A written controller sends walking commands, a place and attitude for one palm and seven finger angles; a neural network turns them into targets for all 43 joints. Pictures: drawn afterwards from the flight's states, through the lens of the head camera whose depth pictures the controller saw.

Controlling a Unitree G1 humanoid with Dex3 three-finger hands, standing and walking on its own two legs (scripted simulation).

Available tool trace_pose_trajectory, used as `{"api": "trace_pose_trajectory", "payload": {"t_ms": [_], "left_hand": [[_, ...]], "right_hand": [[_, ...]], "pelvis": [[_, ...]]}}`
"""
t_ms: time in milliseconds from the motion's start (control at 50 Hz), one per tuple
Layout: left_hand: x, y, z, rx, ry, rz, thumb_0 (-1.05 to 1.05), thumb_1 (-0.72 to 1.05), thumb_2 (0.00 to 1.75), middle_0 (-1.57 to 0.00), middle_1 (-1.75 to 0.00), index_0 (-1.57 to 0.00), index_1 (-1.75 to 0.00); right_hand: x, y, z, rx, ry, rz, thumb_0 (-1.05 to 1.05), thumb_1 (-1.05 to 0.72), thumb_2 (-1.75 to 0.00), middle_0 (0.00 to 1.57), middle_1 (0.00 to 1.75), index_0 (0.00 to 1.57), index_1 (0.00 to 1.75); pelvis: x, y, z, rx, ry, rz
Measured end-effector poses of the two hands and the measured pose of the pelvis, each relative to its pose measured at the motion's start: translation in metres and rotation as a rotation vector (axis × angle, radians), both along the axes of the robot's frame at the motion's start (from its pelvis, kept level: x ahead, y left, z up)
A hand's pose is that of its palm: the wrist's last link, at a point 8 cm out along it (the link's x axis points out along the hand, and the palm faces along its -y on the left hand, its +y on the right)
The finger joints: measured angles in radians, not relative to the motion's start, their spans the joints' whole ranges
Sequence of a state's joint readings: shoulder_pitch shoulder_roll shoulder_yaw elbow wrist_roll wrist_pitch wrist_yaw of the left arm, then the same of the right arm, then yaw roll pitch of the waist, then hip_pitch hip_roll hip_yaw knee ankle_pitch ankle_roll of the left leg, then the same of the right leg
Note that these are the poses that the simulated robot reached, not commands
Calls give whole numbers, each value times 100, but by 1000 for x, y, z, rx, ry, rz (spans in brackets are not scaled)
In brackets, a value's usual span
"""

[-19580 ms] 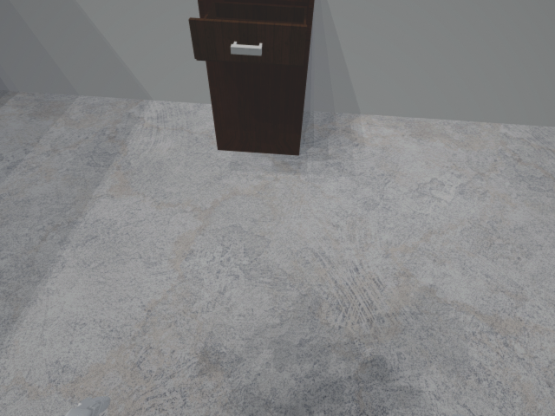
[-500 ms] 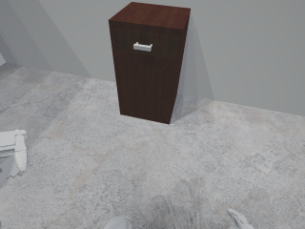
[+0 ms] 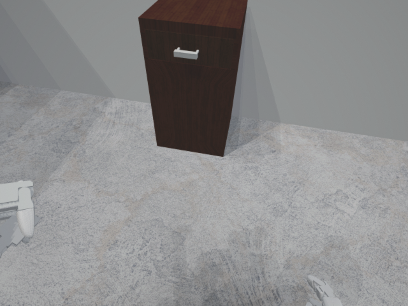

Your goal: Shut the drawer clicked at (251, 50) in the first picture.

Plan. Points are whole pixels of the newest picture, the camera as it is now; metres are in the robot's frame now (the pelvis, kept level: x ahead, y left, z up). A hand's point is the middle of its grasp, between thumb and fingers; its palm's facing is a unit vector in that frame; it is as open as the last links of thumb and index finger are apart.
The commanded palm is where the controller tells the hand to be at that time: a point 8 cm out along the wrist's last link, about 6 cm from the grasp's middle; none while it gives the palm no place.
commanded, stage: stop stepping back and stand still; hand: left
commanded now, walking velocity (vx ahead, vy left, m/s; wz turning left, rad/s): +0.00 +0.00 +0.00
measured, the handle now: (186, 52) +1.18 +0.13 -0.04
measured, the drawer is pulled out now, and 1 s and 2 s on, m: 0.00 0.00 0.00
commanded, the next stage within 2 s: let the arm hang, fingers relaxed in 0.64 s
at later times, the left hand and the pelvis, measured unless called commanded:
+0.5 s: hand (37, 196) +0.22 +0.25 +0.18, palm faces +0.37 -0.80 -0.48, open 3.2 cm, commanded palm +0.16 +0.29 +0.19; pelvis +0.03 +0.01 +0.02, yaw -1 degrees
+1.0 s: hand out of the picture +0.13 +0.21 -0.13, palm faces -0.07 -0.96 -0.27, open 3.0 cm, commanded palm none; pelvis +0.03 +0.02 +0.01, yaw +0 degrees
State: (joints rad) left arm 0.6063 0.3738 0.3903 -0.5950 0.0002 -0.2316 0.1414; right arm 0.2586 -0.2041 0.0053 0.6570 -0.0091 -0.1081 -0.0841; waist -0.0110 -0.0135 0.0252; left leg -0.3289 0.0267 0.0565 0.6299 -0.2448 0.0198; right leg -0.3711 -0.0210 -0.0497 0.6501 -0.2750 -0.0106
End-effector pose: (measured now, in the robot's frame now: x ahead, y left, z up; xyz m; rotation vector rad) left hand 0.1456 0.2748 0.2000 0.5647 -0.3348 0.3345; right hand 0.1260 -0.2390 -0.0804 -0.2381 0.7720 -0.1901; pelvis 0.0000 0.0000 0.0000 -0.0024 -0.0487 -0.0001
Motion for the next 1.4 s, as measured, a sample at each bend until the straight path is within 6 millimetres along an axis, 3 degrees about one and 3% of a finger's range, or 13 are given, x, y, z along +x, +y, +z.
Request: {"api": "trace_pose_trajectory", "payload": {"t_ms": [180,400,740,780,820,860,900,940,1020,1100,1200,1300,1400], "left_hand": [[9,11,-4,-9,53,44,1,89,90,-141,-159,-141,-160],[29,15,-4,-19,86,9,1,88,90,-141,-159,-141,-160],[50,14,-9,-48,127,12,1,89,90,-141,-159,-141,-159],[60,18,-34,-50,223,-5,1,89,90,-141,-159,-141,-159],[71,28,-90,-121,448,28,0,89,90,-140,-158,-139,-158],[69,32,-154,-211,706,86,0,90,90,-137,-156,-137,-156],[52,26,-211,-290,947,128,0,90,90,-132,-151,-132,-152],[26,13,-256,-354,1151,144,0,90,90,-127,-146,-127,-146],[-33,-21,-308,-463,1440,145,1,91,90,-114,-133,-113,-133],[-82,-20,-322,-522,1571,245,1,90,90,-99,-119,-99,-118],[-118,-4,-319,-521,1665,332,1,90,90,-80,-98,-80,-98],[-124,8,-312,-497,1684,382,1,90,90,-61,-76,-60,-76],[-106,11,-307,-479,1641,376,1,91,90,-42,-54,-41,-54]], "right_hand": [[14,16,7,42,-35,29,1,-90,-90,20,30,21,30],[41,20,22,19,-72,14,1,-90,-90,20,30,21,30],[70,20,24,27,-66,24,1,-90,-90,20,30,21,30],[72,17,15,46,-47,67,1,-90,-90,20,30,21,30],[70,12,-1,58,19,92,1,-90,-90,20,30,21,30],[64,6,-14,62,82,88,1,-90,-90,20,30,21,30],[51,0,-21,58,136,70,1,-91,-90,20,30,21,30],[34,-5,-23,47,192,47,1,-91,-90,20,30,21,30],[-9,-16,-26,20,339,0,1,-91,-90,20,30,21,30],[-53,-21,-27,6,502,-37,1,-91,-90,20,30,20,29],[-92,-19,-31,19,635,-73,1,-91,-90,20,30,20,29],[-105,-10,-37,53,668,-91,1,-91,-90,20,30,20,29],[-97,0,-43,87,642,-88,1,-91,-90,20,30,20,29]], "pelvis": [[5,2,8,-3,14,-2],[22,12,14,2,33,-10],[40,12,17,-3,52,-13],[39,14,14,-9,67,8],[37,17,11,-11,75,18],[35,19,9,-7,74,17],[33,19,8,0,65,11],[32,18,8,5,54,5],[29,15,12,5,39,-2],[28,10,17,-1,41,1],[30,9,20,-6,43,4],[32,9,21,-4,34,2],[34,10,22,0,30,-3]]}}
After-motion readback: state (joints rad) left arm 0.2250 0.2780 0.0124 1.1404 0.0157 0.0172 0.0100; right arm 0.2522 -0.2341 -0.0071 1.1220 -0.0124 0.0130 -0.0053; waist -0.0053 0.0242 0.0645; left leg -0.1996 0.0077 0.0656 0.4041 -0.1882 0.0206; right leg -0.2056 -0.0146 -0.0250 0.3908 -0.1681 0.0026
